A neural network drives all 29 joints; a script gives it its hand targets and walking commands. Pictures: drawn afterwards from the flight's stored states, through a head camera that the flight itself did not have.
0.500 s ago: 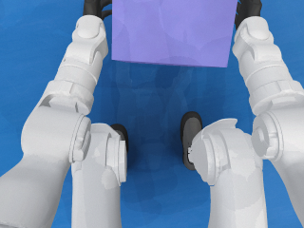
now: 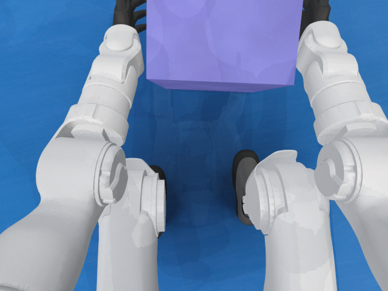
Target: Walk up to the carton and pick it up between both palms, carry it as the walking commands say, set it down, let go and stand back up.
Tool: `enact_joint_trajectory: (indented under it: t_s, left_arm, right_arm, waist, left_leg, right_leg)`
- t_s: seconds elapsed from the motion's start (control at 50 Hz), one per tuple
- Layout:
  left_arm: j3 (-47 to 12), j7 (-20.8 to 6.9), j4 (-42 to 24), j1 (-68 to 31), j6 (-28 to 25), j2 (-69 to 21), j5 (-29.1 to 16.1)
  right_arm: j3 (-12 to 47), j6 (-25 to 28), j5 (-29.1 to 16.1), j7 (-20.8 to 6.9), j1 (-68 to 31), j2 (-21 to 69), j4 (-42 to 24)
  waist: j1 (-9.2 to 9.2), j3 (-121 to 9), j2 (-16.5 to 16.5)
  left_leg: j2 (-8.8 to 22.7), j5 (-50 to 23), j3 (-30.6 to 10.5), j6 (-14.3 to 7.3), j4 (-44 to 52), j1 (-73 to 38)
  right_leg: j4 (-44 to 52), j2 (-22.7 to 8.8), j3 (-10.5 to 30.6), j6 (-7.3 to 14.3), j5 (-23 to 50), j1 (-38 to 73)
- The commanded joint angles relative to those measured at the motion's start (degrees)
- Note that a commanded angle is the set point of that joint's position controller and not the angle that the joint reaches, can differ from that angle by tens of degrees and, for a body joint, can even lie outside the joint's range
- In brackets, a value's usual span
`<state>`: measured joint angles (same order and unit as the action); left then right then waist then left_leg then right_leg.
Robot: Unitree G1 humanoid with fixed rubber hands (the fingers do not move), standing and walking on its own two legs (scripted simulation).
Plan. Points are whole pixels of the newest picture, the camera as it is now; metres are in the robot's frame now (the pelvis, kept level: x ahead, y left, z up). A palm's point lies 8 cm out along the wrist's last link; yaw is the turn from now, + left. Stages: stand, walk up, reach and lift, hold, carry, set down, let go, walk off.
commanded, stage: reach and lift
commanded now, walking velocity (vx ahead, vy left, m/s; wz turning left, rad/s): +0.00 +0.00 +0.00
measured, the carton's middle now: (215, 32) +0.52 -0.05 -0.24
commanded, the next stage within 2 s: none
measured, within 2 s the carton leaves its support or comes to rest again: leaves its support in 0.02 s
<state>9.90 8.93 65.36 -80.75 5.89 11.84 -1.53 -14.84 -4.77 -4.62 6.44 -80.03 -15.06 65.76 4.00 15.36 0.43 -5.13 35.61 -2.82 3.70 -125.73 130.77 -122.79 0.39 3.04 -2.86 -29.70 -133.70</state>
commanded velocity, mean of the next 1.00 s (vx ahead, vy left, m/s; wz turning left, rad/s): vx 0.00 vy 0.00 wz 0.00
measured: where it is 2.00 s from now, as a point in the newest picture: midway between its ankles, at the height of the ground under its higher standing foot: (200, 206)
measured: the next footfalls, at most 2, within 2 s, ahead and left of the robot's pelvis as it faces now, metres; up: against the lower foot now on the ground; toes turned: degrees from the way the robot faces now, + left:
none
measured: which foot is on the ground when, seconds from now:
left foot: down 0.00-1.00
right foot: down 0.00-1.00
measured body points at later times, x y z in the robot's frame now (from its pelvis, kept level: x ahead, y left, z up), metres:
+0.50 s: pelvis +0.01 +0.00 +0.01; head +0.36 -0.01 +0.29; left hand +0.53 +0.10 -0.18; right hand +0.52 -0.21 -0.15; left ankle +0.10 +0.13 -0.34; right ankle +0.12 -0.14 -0.34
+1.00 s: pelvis +0.00 +0.00 +0.04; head +0.35 -0.02 +0.32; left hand +0.54 +0.09 -0.12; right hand +0.52 -0.21 -0.10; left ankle +0.10 +0.13 -0.34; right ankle +0.12 -0.14 -0.34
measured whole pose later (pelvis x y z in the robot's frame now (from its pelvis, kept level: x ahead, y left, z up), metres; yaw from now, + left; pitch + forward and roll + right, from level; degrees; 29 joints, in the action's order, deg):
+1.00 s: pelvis +0.00 +0.00 +0.04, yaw +1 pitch +43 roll +2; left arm 15.1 7.1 46.3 -72.0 16.6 8.4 1.3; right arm -27.1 -16.8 5.6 4.9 -70.6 -5.3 39.1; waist 4.7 9.1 0.7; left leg -7.6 34.3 -3.9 5.3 -116.5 125.2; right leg -114.8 4.8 5.9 -4.9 -29.1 -128.4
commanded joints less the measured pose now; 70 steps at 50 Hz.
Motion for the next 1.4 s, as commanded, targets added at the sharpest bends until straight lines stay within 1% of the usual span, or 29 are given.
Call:
enact_joint_trajectory:
  t_s: [0.0, 0.08, 0.16, 0.2, 0.26, 0.28, 0.34, 0.36, 0.38, 0.4, 0.6, 0.62, 0.64, 0.72, 0.86, 0.88, 0.9, 0.92, 0.94, 1.04, 1.06, 1.1, 1.12, 1.18, 1.28, 1.3, 1.32, 1.34, 1.38]
  left_arm:
    - [-11.24, -15.36, -11.37, -28.55, -0.61, -50.22, -0.36]
    - [-13.07, -15.62, -14.79, -28.00, -0.18, -51.37, -1.01]
    - [-13.78, -15.78, -16.42, -27.71, -0.19, -53.16, -1.67]
    - [-14.78, -15.58, -17.02, -27.80, 0.05, -54.01, -1.56]
    - [-16.97, -14.71, -22.15, -30.67, -0.54, -54.28, -3.43]
    - [-17.65, -14.58, -23.95, -32.51, -0.66, -54.14, -4.27]
    - [-19.40, -13.64, -25.89, -33.30, -0.18, -54.72, -4.35]
    - [-19.79, -13.38, -26.51, -33.63, -0.07, -54.80, -4.58]
    - [-20.21, -13.27, -26.33, -33.88, 0.43, -55.31, -4.26]
    - [-19.86, -13.09, -26.01, -33.57, 0.73, -56.27, -4.42]
    - [-20.44, -12.99, -28.45, -37.32, 3.80, -57.78, -4.22]
    - [-20.36, -13.13, -28.63, -38.09, 4.18, -58.47, -4.62]
    - [-19.66, -13.58, -28.30, -38.00, 4.61, -58.42, -4.00]
    - [-19.70, -14.32, -29.19, -38.66, 5.74, -59.95, -4.02]
    - [-20.20, -15.15, -29.53, -36.81, 7.01, -61.66, -3.58]
    - [-20.30, -15.21, -30.53, -37.03, 7.03, -62.09, -3.55]
    - [-20.60, -15.25, -30.84, -36.44, 7.17, -62.56, -3.80]
    - [-20.87, -15.23, -30.57, -36.70, 7.17, -62.59, -3.85]
    - [-20.75, -15.26, -31.18, -36.74, 7.22, -62.44, -3.99]
    - [-21.68, -14.84, -32.72, -36.35, 7.77, -61.90, -3.34]
    - [-22.34, -14.76, -34.61, -37.62, 7.63, -61.83, -4.41]
    - [-23.90, -14.69, -36.91, -38.75, 7.90, -62.48, -4.80]
    - [-25.31, -14.47, -38.05, -38.26, 8.34, -63.48, -5.02]
    - [-26.59, -14.34, -39.04, -39.67, 9.52, -63.72, -5.66]
    - [-31.65, -14.29, -45.89, -41.28, 11.45, -63.87, -8.14]
    - [-31.63, -14.31, -43.64, -40.33, 12.03, -63.25, -8.01]
    - [-34.20, -13.85, -49.16, -41.57, 11.91, -64.44, -10.26]
    - [-32.09, -13.60, -46.11, -41.92, 11.93, -62.32, -9.69]
    - [-30.32, -13.67, -45.62, -41.65, 11.94, -62.55, -8.23]
  right_arm:
    - [12.57, -0.19, 1.23, -15.03, -27.44, 49.90, -11.77]
    - [11.23, -1.30, 1.81, -15.99, -24.28, 51.13, -12.30]
    - [11.10, -2.50, 3.61, -16.67, -20.72, 54.87, -12.18]
    - [10.98, -2.85, 3.60, -17.07, -20.05, 55.50, -13.42]
    - [12.94, -3.63, 2.67, -17.02, -19.79, 57.99, -15.14]
    - [13.61, -3.76, 2.55, -16.98, -20.07, 58.32, -16.15]
    - [15.14, -4.52, 1.60, -17.03, -20.38, 60.12, -17.56]
    - [15.04, -4.81, 1.76, -17.11, -20.20, 59.61, -17.69]
    - [15.73, -5.12, 1.47, -17.37, -20.76, 60.16, -18.57]
    - [16.18, -5.26, 1.90, -17.09, -21.55, 59.30, -19.22]
    - [19.40, -8.71, 1.89, -16.77, -27.11, 62.02, -23.65]
    - [19.86, -8.99, 2.15, -16.69, -28.03, 61.64, -24.53]
    - [19.93, -9.59, 2.64, -16.62, -28.15, 62.83, -24.30]
    - [20.19, -11.07, 2.77, -16.75, -27.63, 66.00, -24.17]
    - [21.26, -12.09, 2.94, -16.90, -27.00, 68.54, -26.31]
    - [21.27, -12.41, 3.33, -17.04, -25.94, 68.74, -25.53]
    - [21.82, -12.56, 3.05, -17.02, -26.13, 69.36, -25.92]
    - [21.71, -12.31, 2.84, -17.03, -26.87, 68.21, -26.85]
    - [22.56, -12.47, 2.55, -16.91, -27.69, 68.39, -27.41]
    - [23.26, -13.07, 2.02, -16.87, -27.19, 69.14, -28.19]
    - [23.75, -13.08, 1.83, -16.55, -26.59, 69.24, -28.48]
    - [24.52, -13.41, 1.63, -16.51, -26.35, 69.36, -29.10]
    - [25.12, -13.43, 1.12, -16.32, -27.16, 69.13, -31.74]
    - [26.01, -14.56, 1.17, -16.16, -27.74, 68.40, -32.34]
    - [29.96, -16.03, -0.87, -16.00, -29.79, 66.22, -38.37]
    - [29.56, -16.31, -0.50, -15.91, -31.12, 64.00, -37.54]
    - [33.38, -16.02, -2.62, -15.18, -31.06, 66.39, -43.15]
    - [32.35, -16.31, -2.21, -15.02, -31.98, 64.86, -40.64]
    - [31.27, -16.40, -1.89, -15.25, -32.48, 66.11, -39.47]
  waist:
    - [1.27, -58.50, 2.46]
    - [2.18, -59.23, 5.38]
    - [2.79, -60.26, 4.05]
    - [2.80, -62.08, 6.07]
    - [2.83, -69.09, 4.98]
    - [3.91, -70.08, 3.85]
    - [2.76, -72.56, 5.39]
    - [3.64, -73.76, 5.94]
    - [2.64, -73.33, 6.74]
    - [3.57, -75.02, 5.67]
    - [2.59, -82.63, 3.32]
    - [3.56, -84.24, 1.73]
    - [2.69, -83.44, 1.47]
    - [2.43, -87.29, 0.23]
    - [1.78, -90.67, 0.44]
    - [2.69, -90.76, 0.09]
    - [2.27, -91.46, -0.72]
    - [2.07, -91.50, 1.52]
    - [1.97, -92.06, -0.13]
    - [0.82, -94.15, 1.01]
    - [1.88, -96.57, 0.06]
    - [1.90, -99.97, 0.60]
    - [2.05, -105.97, 2.76]
    - [2.64, -109.06, 1.58]
    - [3.61, -125.74, 2.60]
    - [3.75, -124.70, 2.15]
    - [4.64, -132.12, 1.98]
    - [3.12, -126.19, 1.84]
    - [2.33, -119.79, 1.34]
  left_leg:
    - [-4.32, -18.76, 6.68, -1.82, 9.33, -22.36]
    - [-4.11, -18.71, 6.53, -1.65, 9.81, -23.69]
    - [-4.52, -21.12, 6.36, -1.65, 9.75, -22.51]
    - [-4.55, -22.33, 6.61, -1.43, 10.19, -24.83]
    - [-4.87, -24.14, 6.72, -1.32, 10.33, -27.58]
    - [-4.91, -24.56, 6.75, -1.27, 10.08, -26.81]
    - [-4.98, -24.65, 6.82, -1.11, 11.09, -29.61]
    - [-4.93, -24.43, 7.11, -0.93, 11.53, -30.97]
    - [-4.97, -23.56, 7.39, -0.84, 11.73, -31.03]
    - [-4.91, -23.08, 7.31, -0.75, 11.80, -31.87]
    - [-5.61, -17.30, 8.75, -0.77, 14.82, -34.03]
    - [-5.59, -17.07, 8.48, -0.89, 14.85, -34.13]
    - [-5.98, -15.44, 9.07, -1.19, 15.10, -31.89]
    - [-6.15, -15.96, 9.74, -1.24, 15.66, -32.91]
    - [-6.19, -18.70, 9.51, -1.12, 17.26, -34.72]
    - [-6.25, -19.25, 9.13, -1.33, 17.51, -35.01]
    - [-6.37, -20.00, 9.44, -1.23, 17.42, -35.17]
    - [-6.30, -19.45, 9.40, -1.16, 17.88, -34.94]
    - [-6.39, -19.92, 9.32, -1.26, 18.11, -36.37]
    - [-6.47, -19.14, 9.55, -1.32, 19.18, -38.12]
    - [-6.36, -19.88, 9.49, -1.03, 19.14, -39.81]
    - [-6.49, -20.93, 9.36, -0.80, 19.64, -41.97]
    - [-6.47, -22.73, 9.49, -0.36, 20.11, -45.98]
    - [-6.56, -20.27, 8.93, -0.51, 21.71, -48.23]
    - [-6.38, -25.28, 8.82, 0.58, 22.42, -59.93]
    - [-5.98, -23.57, 8.38, 0.59, 23.25, -60.02]
    - [-6.69, -30.46, 8.77, 0.75, 21.76, -63.76]
    - [-6.33, -27.88, 8.39, 0.46, 22.69, -61.36]
    - [-6.36, -23.93, 8.45, -0.27, 23.84, -58.86]
  right_leg:
    - [6.34, 5.72, -6.76, 1.25, 20.77, 33.62]
    - [5.89, 5.66, -6.97, 1.73, 21.05, 31.95]
    - [5.96, 5.96, -6.92, 2.17, 23.83, 34.29]
    - [6.21, 6.20, -7.24, 2.23, 24.38, 33.83]
    - [6.07, 6.27, -7.18, 1.97, 26.87, 37.76]
    - [6.52, 6.36, -7.35, 1.90, 27.60, 38.42]
    - [6.88, 6.38, -7.49, 1.72, 26.96, 38.43]
    - [7.08, 6.45, -8.06, 1.83, 26.68, 38.64]
    - [7.62, 6.44, -7.59, 1.92, 25.25, 37.71]
    - [7.74, 6.35, -8.24, 1.70, 24.80, 38.75]
    - [11.61, 6.39, -9.07, 0.78, 19.40, 45.59]
    - [11.74, 6.36, -9.42, 0.58, 19.16, 46.72]
    - [12.35, 6.36, -9.03, 0.58, 18.02, 47.39]
    - [13.48, 6.67, -9.34, 0.26, 18.97, 50.23]
    - [14.73, 7.01, -9.30, -0.05, 22.27, 52.21]
    - [14.75, 7.17, -9.48, -0.05, 22.48, 51.94]
    - [15.48, 7.13, -9.17, 0.02, 23.13, 53.19]
    - [15.15, 7.11, -9.03, 0.11, 22.97, 52.25]
    - [15.67, 7.24, -9.37, -0.27, 22.79, 52.52]
    - [16.56, 7.31, -9.11, -0.26, 21.38, 53.06]
    - [16.67, 7.42, -9.57, -0.34, 22.35, 54.79]
    - [17.48, 7.46, -9.36, -0.26, 22.78, 55.99]
    - [17.47, 7.40, -9.63, -0.26, 24.49, 58.34]
    - [18.49, 7.44, -10.17, -0.17, 21.30, 59.92]
    - [19.90, 7.71, -9.90, 0.29, 25.39, 68.93]
    - [20.22, 7.33, -9.87, 0.28, 23.39, 68.76]
    - [20.24, 7.69, -10.01, -0.28, 31.65, 76.53]
    - [20.35, 7.47, -9.86, -0.69, 28.76, 72.47]
    - [21.44, 7.61, -9.42, -0.66, 24.30, 69.10]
